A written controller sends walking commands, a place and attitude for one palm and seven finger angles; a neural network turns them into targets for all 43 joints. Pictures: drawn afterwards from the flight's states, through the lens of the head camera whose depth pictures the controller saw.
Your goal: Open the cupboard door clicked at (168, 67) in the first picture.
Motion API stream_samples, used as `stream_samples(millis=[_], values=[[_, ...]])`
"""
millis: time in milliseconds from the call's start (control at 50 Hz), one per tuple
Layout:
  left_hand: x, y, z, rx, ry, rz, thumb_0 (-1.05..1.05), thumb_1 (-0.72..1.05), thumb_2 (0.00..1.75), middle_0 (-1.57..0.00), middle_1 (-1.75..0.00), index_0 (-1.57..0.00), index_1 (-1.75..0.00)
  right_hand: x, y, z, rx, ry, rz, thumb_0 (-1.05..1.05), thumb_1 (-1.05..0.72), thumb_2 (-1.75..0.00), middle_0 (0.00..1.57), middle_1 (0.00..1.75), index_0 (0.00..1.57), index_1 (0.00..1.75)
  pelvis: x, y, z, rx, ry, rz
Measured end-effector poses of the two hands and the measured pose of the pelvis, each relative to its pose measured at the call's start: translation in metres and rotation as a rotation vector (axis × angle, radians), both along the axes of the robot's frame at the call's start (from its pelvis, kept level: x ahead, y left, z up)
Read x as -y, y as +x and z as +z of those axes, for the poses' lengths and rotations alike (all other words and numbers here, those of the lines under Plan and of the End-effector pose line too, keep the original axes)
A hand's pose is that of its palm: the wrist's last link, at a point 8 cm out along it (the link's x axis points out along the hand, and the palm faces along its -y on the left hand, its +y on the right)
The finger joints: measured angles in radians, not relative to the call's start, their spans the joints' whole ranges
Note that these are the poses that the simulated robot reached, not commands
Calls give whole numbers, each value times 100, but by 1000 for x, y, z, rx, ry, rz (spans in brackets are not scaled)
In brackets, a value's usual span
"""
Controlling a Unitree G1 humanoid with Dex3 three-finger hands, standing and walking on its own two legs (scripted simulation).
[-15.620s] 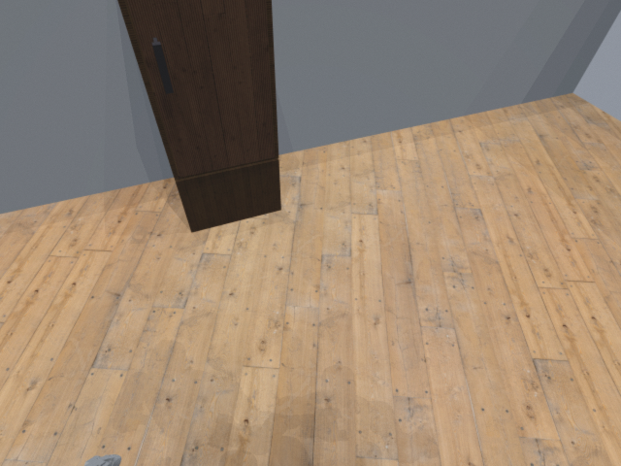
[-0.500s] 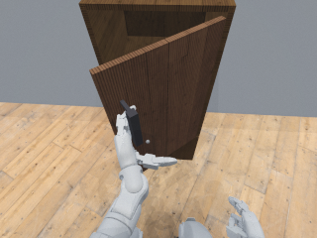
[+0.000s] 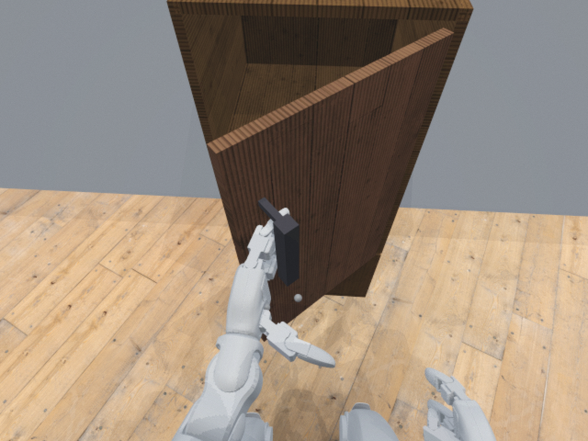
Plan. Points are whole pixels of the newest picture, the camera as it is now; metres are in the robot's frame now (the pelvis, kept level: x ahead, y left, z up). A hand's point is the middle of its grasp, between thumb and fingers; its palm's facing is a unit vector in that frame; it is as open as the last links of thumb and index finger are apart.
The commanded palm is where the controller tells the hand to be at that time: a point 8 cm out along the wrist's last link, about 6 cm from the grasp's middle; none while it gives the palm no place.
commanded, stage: slide the hand sideways off the handle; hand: left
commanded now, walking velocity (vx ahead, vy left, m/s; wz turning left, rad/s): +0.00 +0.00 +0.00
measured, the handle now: (278, 243) +0.37 +0.04 +0.06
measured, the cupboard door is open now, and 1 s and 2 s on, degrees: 42 42 42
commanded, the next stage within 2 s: draw the hand back to the body in 0.78 s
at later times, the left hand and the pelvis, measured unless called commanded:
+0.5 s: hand (257, 333) +0.25 +0.06 +0.05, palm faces -0.07 -1.00 +0.00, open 16.3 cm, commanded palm +0.22 +0.12 +0.05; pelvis +0.02 -0.02 -0.01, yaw +1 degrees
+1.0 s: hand (228, 355) +0.22 +0.09 +0.06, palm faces -0.08 -1.00 -0.04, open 16.3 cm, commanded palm +0.19 +0.15 +0.07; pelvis +0.01 -0.03 -0.01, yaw +1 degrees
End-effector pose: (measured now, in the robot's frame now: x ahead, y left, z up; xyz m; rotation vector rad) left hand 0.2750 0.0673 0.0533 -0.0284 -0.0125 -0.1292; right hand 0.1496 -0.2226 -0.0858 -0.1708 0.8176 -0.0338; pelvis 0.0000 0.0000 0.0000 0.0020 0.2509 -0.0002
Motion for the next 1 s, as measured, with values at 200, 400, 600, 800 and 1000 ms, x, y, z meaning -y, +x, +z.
stream_samples(millis=[200,400,600,800,1000], values=[[-22,-20,-5,-41,21,30,-1,-50,30,-14,-30,-15,-31,-6,27,6,37,-1,15,1,-90,-90,20,30,20,30,3,10,-1,-2,-5,0],[-38,-37,-1,-41,23,51,-1,-50,30,-15,-30,-16,-31,1,47,9,80,-10,36,1,-90,-90,20,30,20,30,11,17,-4,-16,-6,13],[-57,-57,-3,-61,41,76,-1,-50,30,-15,-30,-15,-31,16,49,7,96,-25,21,1,-90,-90,20,30,20,30,22,19,-8,-24,-2,17],[-72,-74,-3,-61,50,72,-1,-50,30,-15,-30,-15,-30,31,42,3,112,-46,-4,1,-90,-90,20,30,20,30,28,14,-14,-25,-5,21],[-75,-74,7,-30,72,49,-1,-50,30,-15,-30,-15,-30,29,33,5,133,-42,-20,1,-90,-90,20,30,20,30,26,7,-15,-7,-6,16]])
